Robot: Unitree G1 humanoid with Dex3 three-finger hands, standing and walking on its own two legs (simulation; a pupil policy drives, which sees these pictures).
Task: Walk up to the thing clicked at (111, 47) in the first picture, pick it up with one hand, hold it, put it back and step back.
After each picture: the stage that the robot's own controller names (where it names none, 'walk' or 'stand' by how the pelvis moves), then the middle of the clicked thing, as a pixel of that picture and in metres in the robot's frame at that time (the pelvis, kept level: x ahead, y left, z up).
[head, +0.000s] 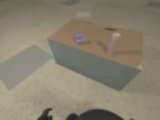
stand; (112, 44) +0.77 -0.20 -0.05
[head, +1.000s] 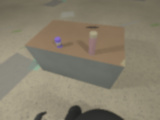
rise first; (92, 44) +0.70 +0.04 -0.02
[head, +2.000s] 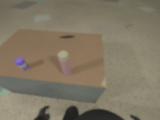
stand; (65, 65) +0.42 +0.22 -0.02
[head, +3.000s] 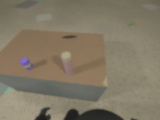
stand; (68, 65) +0.44 +0.19 -0.05
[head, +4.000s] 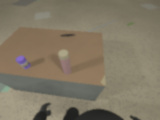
stand; (65, 63) +0.43 +0.21 -0.03
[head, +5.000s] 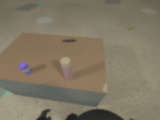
stand; (67, 70) +0.40 +0.20 -0.05
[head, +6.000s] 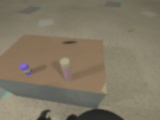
stand; (67, 71) +0.40 +0.20 -0.05
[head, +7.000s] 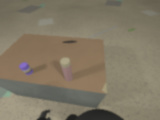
stand; (67, 70) +0.40 +0.20 -0.05
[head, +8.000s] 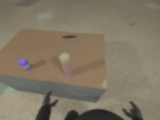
rise first; (66, 66) +0.42 +0.21 -0.05
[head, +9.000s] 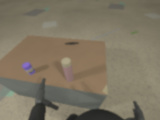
rise first; (68, 71) +0.40 +0.21 -0.05
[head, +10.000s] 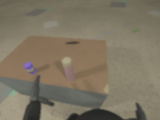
go down; (68, 70) +0.40 +0.21 -0.05
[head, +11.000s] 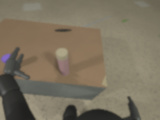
go down; (63, 63) +0.40 +0.19 +0.01
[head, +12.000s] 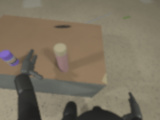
close in; (62, 60) +0.42 +0.19 +0.02
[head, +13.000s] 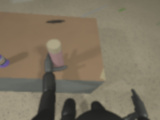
close; (57, 57) +0.42 +0.20 +0.05
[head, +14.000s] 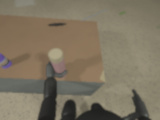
lift; (59, 65) +0.37 +0.19 +0.04
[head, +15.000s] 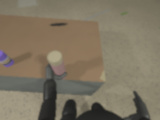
lift; (58, 67) +0.35 +0.19 +0.04
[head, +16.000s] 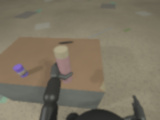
hold; (64, 66) +0.32 +0.17 +0.14
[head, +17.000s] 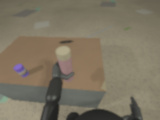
crouch; (66, 66) +0.32 +0.16 +0.13
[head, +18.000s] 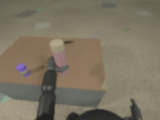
crouch; (60, 60) +0.36 +0.20 +0.15
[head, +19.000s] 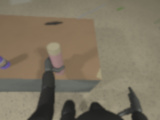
lower; (57, 61) +0.41 +0.20 +0.02
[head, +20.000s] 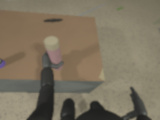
lower; (55, 56) +0.43 +0.20 +0.05
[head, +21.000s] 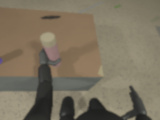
lower; (52, 52) +0.44 +0.21 +0.06
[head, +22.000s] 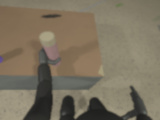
lower; (52, 52) +0.45 +0.21 +0.06
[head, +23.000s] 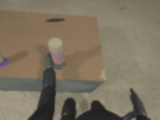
draw back; (58, 57) +0.42 +0.19 +0.05
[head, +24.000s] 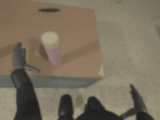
rise; (54, 53) +0.42 +0.20 +0.06
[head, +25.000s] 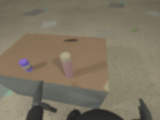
sink last; (67, 66) +0.41 +0.21 +0.01
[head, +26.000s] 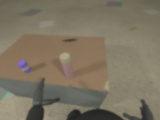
stand; (67, 67) +0.41 +0.20 +0.01
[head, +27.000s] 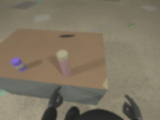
stand; (65, 65) +0.40 +0.21 +0.02
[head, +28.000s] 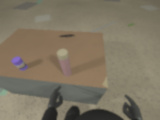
stand; (65, 64) +0.41 +0.21 +0.02
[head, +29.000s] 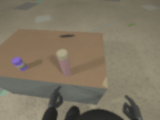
stand; (65, 64) +0.41 +0.21 +0.02
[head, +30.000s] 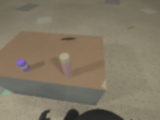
stand; (66, 67) +0.41 +0.21 -0.02
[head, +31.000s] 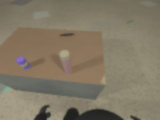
walk; (66, 63) +0.43 +0.20 -0.04
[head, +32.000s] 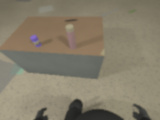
walk; (71, 38) +0.70 +0.23 -0.02
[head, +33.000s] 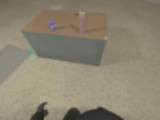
stand; (82, 24) +1.03 +0.16 -0.02
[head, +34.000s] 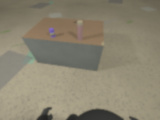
stand; (80, 31) +1.03 +0.18 -0.05
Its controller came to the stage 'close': yes
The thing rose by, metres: 0.19
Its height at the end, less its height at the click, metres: +0.00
